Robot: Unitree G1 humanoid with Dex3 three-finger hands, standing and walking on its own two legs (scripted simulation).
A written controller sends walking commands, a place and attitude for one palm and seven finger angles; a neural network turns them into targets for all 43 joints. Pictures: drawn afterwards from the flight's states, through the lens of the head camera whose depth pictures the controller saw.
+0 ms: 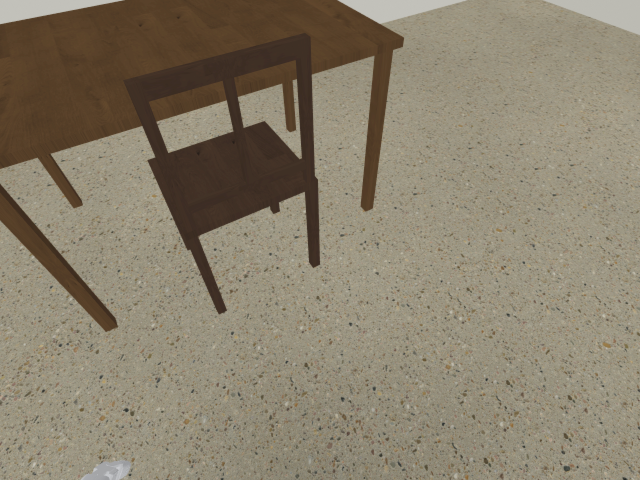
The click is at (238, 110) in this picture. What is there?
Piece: chair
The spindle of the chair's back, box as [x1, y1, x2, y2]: [223, 78, 253, 183]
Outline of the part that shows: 223,80 223,84 244,180 248,183 253,181 234,80 233,78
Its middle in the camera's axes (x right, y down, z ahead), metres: -0.20 -0.26 +0.96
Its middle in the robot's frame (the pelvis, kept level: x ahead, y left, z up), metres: +0.87 +0.25 -0.09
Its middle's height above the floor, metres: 0.68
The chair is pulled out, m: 0.00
